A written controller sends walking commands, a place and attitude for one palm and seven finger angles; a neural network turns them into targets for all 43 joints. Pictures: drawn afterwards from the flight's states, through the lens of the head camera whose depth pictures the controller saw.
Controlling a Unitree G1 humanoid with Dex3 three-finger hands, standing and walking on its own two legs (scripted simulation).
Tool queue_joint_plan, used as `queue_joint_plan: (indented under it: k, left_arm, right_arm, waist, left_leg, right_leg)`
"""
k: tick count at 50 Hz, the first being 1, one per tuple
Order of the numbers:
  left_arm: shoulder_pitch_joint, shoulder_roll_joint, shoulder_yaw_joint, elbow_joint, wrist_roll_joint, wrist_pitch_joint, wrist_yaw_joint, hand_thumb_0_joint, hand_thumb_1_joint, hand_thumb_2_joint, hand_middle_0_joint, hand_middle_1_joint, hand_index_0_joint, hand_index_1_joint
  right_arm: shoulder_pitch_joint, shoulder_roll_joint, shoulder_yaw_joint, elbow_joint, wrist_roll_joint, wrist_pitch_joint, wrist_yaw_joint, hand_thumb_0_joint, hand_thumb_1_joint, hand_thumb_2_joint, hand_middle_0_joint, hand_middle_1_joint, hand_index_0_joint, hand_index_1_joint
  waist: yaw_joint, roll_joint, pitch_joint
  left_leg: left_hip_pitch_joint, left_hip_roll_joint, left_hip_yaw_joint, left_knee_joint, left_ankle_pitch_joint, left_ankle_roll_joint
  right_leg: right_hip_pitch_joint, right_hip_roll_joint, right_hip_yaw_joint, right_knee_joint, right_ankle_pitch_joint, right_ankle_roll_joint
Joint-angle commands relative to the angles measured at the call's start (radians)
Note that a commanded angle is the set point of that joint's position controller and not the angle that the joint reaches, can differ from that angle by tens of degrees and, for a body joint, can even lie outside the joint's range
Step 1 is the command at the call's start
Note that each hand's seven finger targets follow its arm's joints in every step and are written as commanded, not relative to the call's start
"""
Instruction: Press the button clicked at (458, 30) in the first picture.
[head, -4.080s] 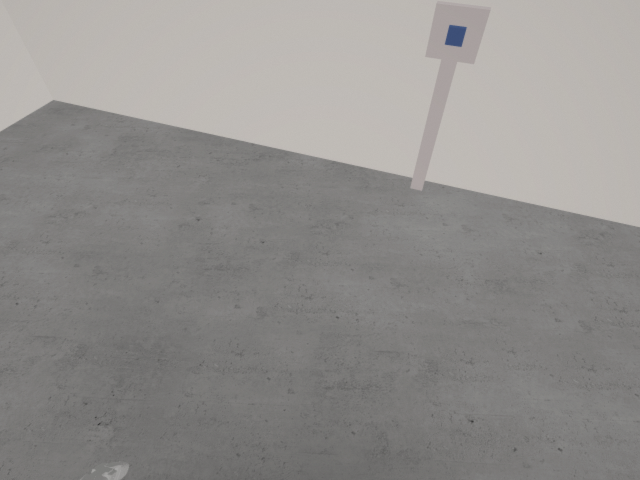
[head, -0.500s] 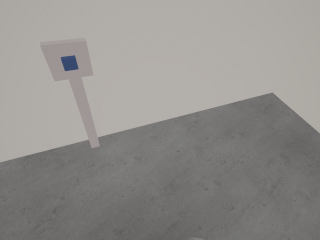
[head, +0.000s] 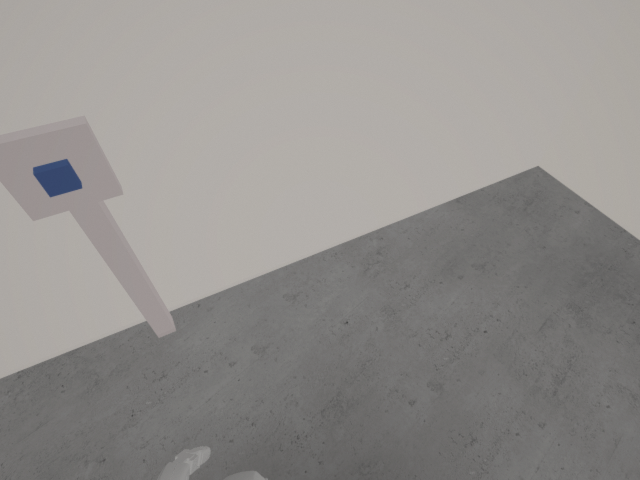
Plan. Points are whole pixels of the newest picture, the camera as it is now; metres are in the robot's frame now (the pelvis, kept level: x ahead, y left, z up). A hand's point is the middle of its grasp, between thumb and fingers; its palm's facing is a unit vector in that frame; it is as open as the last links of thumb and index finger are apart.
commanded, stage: turn to face it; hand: left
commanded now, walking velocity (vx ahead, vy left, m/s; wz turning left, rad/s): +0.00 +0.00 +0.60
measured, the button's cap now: (58, 177) +0.66 +0.51 -0.02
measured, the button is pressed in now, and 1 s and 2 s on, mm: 0 0 0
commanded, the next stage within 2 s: take the last steps up to it in 0.66 s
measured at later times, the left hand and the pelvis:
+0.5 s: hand out of the picture +0.03 +0.27 -0.16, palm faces +0.27 -0.92 -0.28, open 7.4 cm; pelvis +0.02 +0.03 +0.01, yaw +13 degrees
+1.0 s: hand out of the picture -0.05 +0.16 -0.15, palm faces +0.46 -0.86 -0.23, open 7.3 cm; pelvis +0.02 -0.01 +0.02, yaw +25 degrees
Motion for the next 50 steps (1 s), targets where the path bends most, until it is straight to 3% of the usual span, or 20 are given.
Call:
queue_joint_plan:
  k: [1,5,6,7,8,9,12,14,18,23,30,31,32,33,34,36,38,44,47,50]
  left_arm:
    - [0.040,0.207,0.063,-0.058,0.006,0.009,0.018,0.000,0.900,0.900,-0.200,-0.300,-0.200,-0.300]
    - [0.036,0.230,0.079,-0.092,0.002,0.025,0.013,0.000,0.900,0.900,-0.200,-0.300,-0.200,-0.300]
    - [0.043,0.217,0.077,-0.096,-0.004,0.033,0.010,0.000,0.900,0.900,-0.200,-0.300,-0.200,-0.300]
    - [0.050,0.184,0.073,-0.120,-0.013,0.044,0.002,0.000,0.900,0.900,-0.200,-0.300,-0.200,-0.300]
    - [0.025,0.126,0.066,-0.171,-0.015,0.050,-0.007,0.000,0.900,0.900,-0.200,-0.300,-0.200,-0.300]
    - [-0.030,0.148,0.063,-0.188,-0.002,0.055,-0.007,0.000,0.900,0.900,-0.200,-0.300,-0.200,-0.300]
    - [0.052,0.163,0.078,-0.140,0.002,0.042,-0.021,0.000,0.900,0.900,-0.200,-0.300,-0.200,-0.300]
    - [0.090,0.173,0.075,-0.113,-0.002,0.044,-0.019,0.000,0.900,0.900,-0.200,-0.300,-0.200,-0.300]
    - [0.089,0.177,0.065,-0.113,-0.009,0.047,-0.011,0.000,0.900,0.900,-0.200,-0.300,-0.200,-0.300]
    - [0.082,0.178,0.056,-0.118,-0.013,0.051,-0.005,0.000,0.900,0.900,-0.200,-0.300,-0.200,-0.300]
    - [0.206,0.176,0.045,-0.085,-0.020,0.032,0.005,0.000,0.900,0.900,-0.200,-0.300,-0.200,-0.300]
    - [0.233,0.194,0.047,-0.080,-0.017,0.022,0.009,0.000,0.900,0.900,-0.200,-0.300,-0.200,-0.300]
    - [0.244,0.255,0.055,-0.081,-0.005,0.011,0.016,0.000,0.900,0.900,-0.200,-0.300,-0.200,-0.300]
    - [0.225,0.327,0.065,-0.094,0.004,0.008,0.016,0.000,0.900,0.900,-0.200,-0.300,-0.200,-0.300]
    - [0.212,0.314,0.065,-0.106,-0.003,0.007,0.016,0.000,0.900,0.900,-0.200,-0.300,-0.200,-0.300]
    - [0.132,0.256,0.053,-0.114,-0.004,0.009,0.017,0.000,0.900,0.900,-0.200,-0.300,-0.200,-0.300]
    - [0.122,0.225,0.043,-0.113,-0.004,-0.001,0.013,0.000,0.900,0.900,-0.200,-0.300,-0.200,-0.300]
    - [0.278,0.228,0.051,-0.036,0.003,-0.019,0.001,0.000,0.900,0.900,-0.200,-0.300,-0.200,-0.300]
    - [0.336,0.238,0.052,0.004,0.010,-0.028,-0.006,0.000,0.900,0.900,-0.200,-0.300,-0.200,-0.300]
    - [0.338,0.250,0.052,0.034,0.010,-0.027,-0.012,0.000,0.900,0.900,-0.200,-0.300,-0.200,-0.300]
  right_arm:
    - [0.053,-0.044,-0.013,-0.078,-0.006,0.006,0.014,0.000,-0.900,-0.900,0.200,0.300,0.200,0.300]
    - [0.029,-0.085,-0.024,-0.131,-0.011,-0.003,0.021,0.000,-0.900,-0.900,0.200,0.300,0.200,0.300]
    - [0.052,-0.106,-0.031,-0.133,-0.013,-0.007,0.023,0.000,-0.900,-0.900,0.200,0.300,0.200,0.300]
    - [0.083,-0.176,-0.046,-0.140,-0.018,-0.014,0.022,0.000,-0.900,-0.900,0.200,0.300,0.200,0.300]
    - [0.097,-0.283,-0.070,-0.168,-0.027,-0.020,0.014,0.000,-0.900,-0.900,0.200,0.300,0.200,0.300]
    - [0.088,-0.310,-0.075,-0.164,-0.028,-0.024,0.002,0.000,-0.900,-0.900,0.200,0.300,0.200,0.300]
    - [-0.092,-0.235,-0.050,-0.214,-0.017,-0.041,-0.012,0.000,-0.900,-0.900,0.200,0.300,0.200,0.300]
    - [-0.095,-0.228,-0.045,-0.217,-0.011,-0.048,-0.014,0.000,-0.900,-0.900,0.200,0.300,0.200,0.300]
    - [-0.053,-0.239,-0.049,-0.197,-0.009,-0.043,-0.014,0.000,-0.900,-0.900,0.200,0.300,0.200,0.300]
    - [-0.059,-0.254,-0.052,-0.188,-0.012,-0.025,-0.009,0.000,-0.900,-0.900,0.200,0.300,0.200,0.300]
    - [-0.128,-0.254,-0.052,-0.194,-0.007,-0.009,0.000,0.000,-0.900,-0.900,0.200,0.300,0.200,0.300]
    - [-0.136,-0.235,-0.050,-0.194,0.000,-0.011,0.004,0.000,-0.900,-0.900,0.200,0.300,0.200,0.300]
    - [-0.125,-0.180,-0.042,-0.200,0.010,-0.012,0.010,0.000,-0.900,-0.900,0.200,0.300,0.200,0.300]
    - [-0.147,-0.134,-0.031,-0.232,0.010,-0.010,0.014,0.000,-0.900,-0.900,0.200,0.300,0.200,0.300]
    - [-0.178,-0.179,-0.042,-0.228,-0.005,0.006,0.009,0.000,-0.900,-0.900,0.200,0.300,0.200,0.300]
    - [-0.149,-0.173,-0.048,-0.183,-0.004,0.020,0.015,0.000,-0.900,-0.900,0.200,0.300,0.200,0.300]
    - [-0.109,-0.152,-0.042,-0.150,-0.005,0.020,0.018,0.000,-0.900,-0.900,0.200,0.300,0.200,0.300]
    - [-0.197,-0.140,-0.029,-0.156,-0.016,0.003,0.030,0.000,-0.900,-0.900,0.200,0.300,0.200,0.300]
    - [-0.238,-0.126,-0.021,-0.164,-0.014,-0.015,0.035,0.000,-0.900,-0.900,0.200,0.300,0.200,0.300]
    - [-0.213,-0.105,-0.010,-0.151,-0.008,-0.030,0.034,0.000,-0.900,-0.900,0.200,0.300,0.200,0.300]
  waist:
    - [0.043,-0.180,-0.044]
    - [0.032,-0.157,-0.059]
    - [0.020,-0.060,-0.069]
    - [0.002,0.151,-0.046]
    - [-0.021,0.391,-0.007]
    - [-0.037,0.301,-0.028]
    - [0.056,0.136,-0.090]
    - [0.058,0.105,-0.123]
    - [0.036,0.064,-0.141]
    - [0.024,0.088,-0.108]
    - [0.074,0.088,-0.130]
    - [0.092,0.053,-0.132]
    - [0.093,-0.119,-0.132]
    - [0.096,-0.317,-0.078]
    - [0.107,-0.292,-0.061]
    - [0.056,-0.182,-0.007]
    - [0.043,-0.160,-0.019]
    - [0.123,-0.181,0.017]
    - [0.150,-0.188,0.019]
    - [0.142,-0.209,0.000]
  left_leg:
    - [0.046,0.020,0.001,-0.130,0.023,-0.003]
    - [0.102,-0.003,0.042,-0.370,0.116,0.003]
    - [0.184,-0.016,0.034,-0.497,0.192,0.007]
    - [0.190,0.076,-0.158,-0.665,0.213,0.054]
    - [0.184,0.304,-0.516,-0.845,0.312,0.179]
    - [0.146,0.338,-0.590,-0.876,0.250,0.239]
    - [0.212,0.191,-0.369,-0.801,0.288,0.176]
    - [0.265,0.146,-0.284,-0.778,0.449,0.175]
    - [0.370,0.153,-0.295,-0.753,0.626,0.214]
    - [0.333,0.158,-0.346,-0.768,0.533,0.229]
    - [0.197,0.089,-0.363,-0.696,0.507,0.184]
    - [0.133,0.052,-0.338,-0.642,0.463,0.145]
    - [-0.005,-0.039,-0.240,-0.502,0.286,0.077]
    - [-0.110,-0.163,-0.110,-0.317,-0.035,0.018]
    - [-0.089,-0.126,-0.165,-0.161,-0.092,0.023]
    - [-0.095,-0.105,-0.159,0.026,0.001,0.016]
    - [-0.089,-0.096,-0.133,0.064,0.081,-0.004]
    - [-0.120,-0.043,-0.076,-0.123,0.095,-0.016]
    - [-0.093,-0.039,-0.048,-0.270,0.051,0.000]
    - [0.005,-0.058,-0.012,-0.397,0.041,0.020]
  right_leg:
    - [-0.029,-0.287,0.128,-0.274,-0.008,-0.074]
    - [0.000,-0.277,0.074,-0.134,-0.049,-0.042]
    - [-0.042,-0.245,0.052,-0.030,-0.088,-0.011]
    - [-0.138,-0.142,0.012,0.159,-0.213,0.043]
    - [-0.319,-0.012,0.030,0.407,-0.446,0.110]
    - [-0.324,-0.007,0.166,0.584,-0.412,0.093]
    - [-0.344,-0.018,0.238,0.670,-0.174,0.103]
    - [-0.297,-0.008,0.235,0.626,-0.136,0.114]
    - [-0.267,0.012,0.234,0.496,-0.183,0.124]
    - [-0.194,0.035,0.230,0.365,-0.235,0.114]
    - [0.091,0.081,0.202,-0.022,-0.096,0.083]
    - [0.186,0.056,0.220,-0.168,-0.002,0.079]
    - [0.284,-0.110,0.389,-0.277,-0.002,0.029]
    - [0.226,-0.324,0.587,-0.323,0.082,-0.087]
    - [0.111,-0.347,0.570,-0.323,0.128,-0.135]
    - [0.061,-0.248,0.447,-0.287,0.188,-0.117]
    - [0.105,-0.182,0.320,-0.246,0.281,-0.090]
    - [0.208,-0.217,0.372,-0.356,-0.123,-0.093]
    - [0.243,-0.236,0.397,-0.373,-0.168,-0.115]
    - [0.225,-0.219,0.357,-0.360,-0.139,-0.110]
